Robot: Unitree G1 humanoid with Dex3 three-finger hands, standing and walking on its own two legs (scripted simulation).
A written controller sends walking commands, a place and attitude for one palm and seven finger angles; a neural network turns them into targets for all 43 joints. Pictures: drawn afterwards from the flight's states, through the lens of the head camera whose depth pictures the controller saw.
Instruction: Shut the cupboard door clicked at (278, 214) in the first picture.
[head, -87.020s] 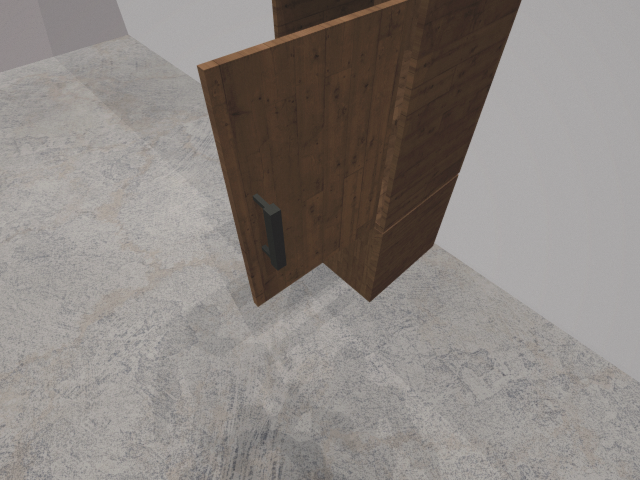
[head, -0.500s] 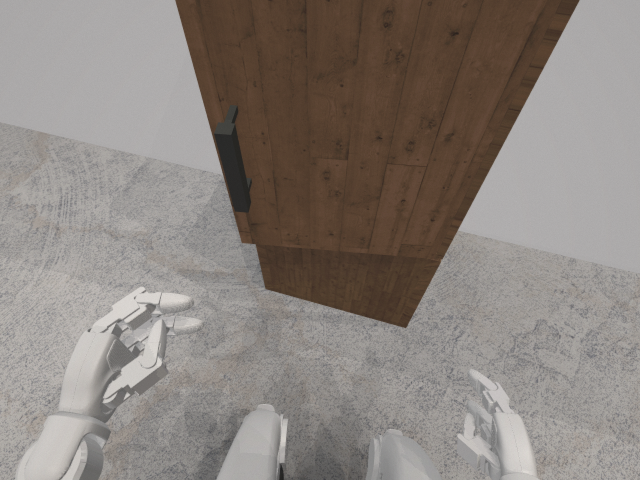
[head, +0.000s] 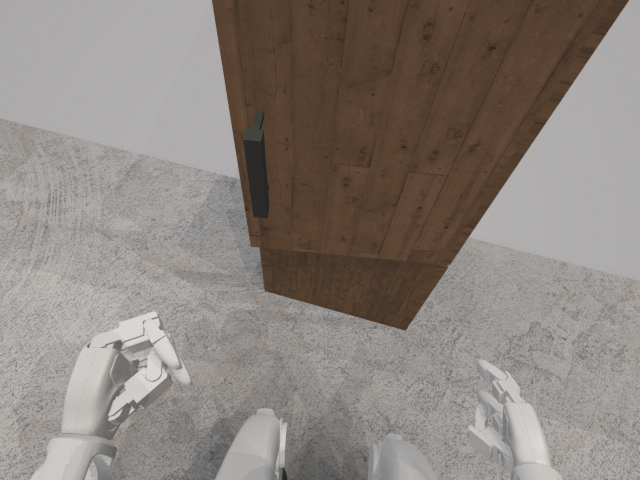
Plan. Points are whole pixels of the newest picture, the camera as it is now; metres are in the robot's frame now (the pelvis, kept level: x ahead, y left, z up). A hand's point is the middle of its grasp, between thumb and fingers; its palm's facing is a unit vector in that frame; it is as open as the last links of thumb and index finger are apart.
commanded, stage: raise the hand and make a fist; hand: left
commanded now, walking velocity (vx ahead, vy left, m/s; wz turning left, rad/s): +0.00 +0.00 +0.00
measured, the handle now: (260, 167) +0.53 +0.14 +0.04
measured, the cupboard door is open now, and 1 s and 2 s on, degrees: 11 11 11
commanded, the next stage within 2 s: bring the fist close to the handle in 0.74 s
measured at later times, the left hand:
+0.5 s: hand (172, 367) +0.23 +0.18 +0.05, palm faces +0.00 -1.00 -0.04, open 3.1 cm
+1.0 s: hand (198, 358) +0.24 +0.16 +0.05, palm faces +0.00 -1.00 -0.04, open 3.1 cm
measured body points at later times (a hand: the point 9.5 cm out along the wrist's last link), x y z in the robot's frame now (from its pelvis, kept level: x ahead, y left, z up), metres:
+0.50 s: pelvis +0.01 -0.01 +0.00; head +0.08 +0.01 +0.44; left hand +0.22 +0.24 +0.05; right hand +0.19 -0.24 -0.07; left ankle +0.06 +0.09 -0.62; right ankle +0.02 -0.14 -0.62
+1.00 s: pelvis +0.00 -0.03 -0.01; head +0.08 -0.02 +0.44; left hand +0.23 +0.21 +0.05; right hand +0.20 -0.26 -0.08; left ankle +0.06 +0.09 -0.62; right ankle +0.02 -0.14 -0.62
